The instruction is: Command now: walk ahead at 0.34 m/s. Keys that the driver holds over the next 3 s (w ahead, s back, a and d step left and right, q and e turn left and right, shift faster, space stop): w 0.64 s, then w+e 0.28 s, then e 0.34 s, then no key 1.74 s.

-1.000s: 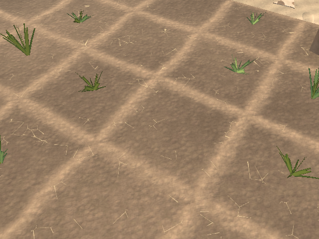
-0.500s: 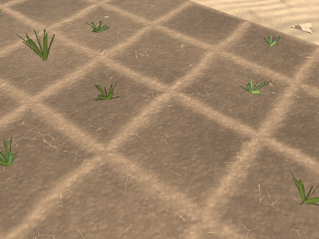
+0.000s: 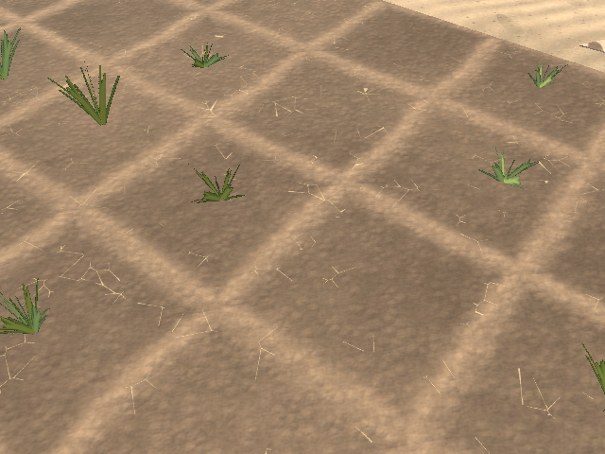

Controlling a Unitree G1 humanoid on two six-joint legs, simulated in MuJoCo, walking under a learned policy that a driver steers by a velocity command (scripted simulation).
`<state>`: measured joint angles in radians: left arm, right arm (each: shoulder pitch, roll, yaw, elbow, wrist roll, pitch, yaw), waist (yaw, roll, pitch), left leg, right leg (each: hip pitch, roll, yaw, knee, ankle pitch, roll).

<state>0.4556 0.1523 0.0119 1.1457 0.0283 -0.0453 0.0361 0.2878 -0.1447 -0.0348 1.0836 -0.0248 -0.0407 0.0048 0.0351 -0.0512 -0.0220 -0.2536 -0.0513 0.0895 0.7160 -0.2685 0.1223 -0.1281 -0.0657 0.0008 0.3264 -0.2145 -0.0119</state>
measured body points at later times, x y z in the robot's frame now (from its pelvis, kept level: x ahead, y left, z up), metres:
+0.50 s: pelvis +0.24 +0.01 -0.03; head +0.27 +0.01 +0.42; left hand +0.33 +0.26 -0.17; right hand +0.19 -0.24 -0.18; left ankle +0.05 +0.11 -0.63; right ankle +0.31 -0.06 -0.75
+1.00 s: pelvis +0.49 +0.10 -0.01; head +0.51 +0.12 +0.44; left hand +0.53 +0.35 -0.17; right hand +0.55 -0.17 -0.13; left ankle +0.53 +0.19 -0.75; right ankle +0.41 -0.03 -0.67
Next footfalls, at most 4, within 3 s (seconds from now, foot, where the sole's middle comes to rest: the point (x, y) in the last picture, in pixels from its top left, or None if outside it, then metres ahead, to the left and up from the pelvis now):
0.40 right None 0.35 -0.06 -0.79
0.86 left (242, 443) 0.57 0.19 -0.79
1.32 right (337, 393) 0.69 -0.02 -0.79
1.72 left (248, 391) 0.69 0.19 -0.79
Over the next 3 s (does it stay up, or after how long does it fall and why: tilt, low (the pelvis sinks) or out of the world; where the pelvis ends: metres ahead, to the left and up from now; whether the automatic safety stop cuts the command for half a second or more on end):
stays up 0.68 0.11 -0.01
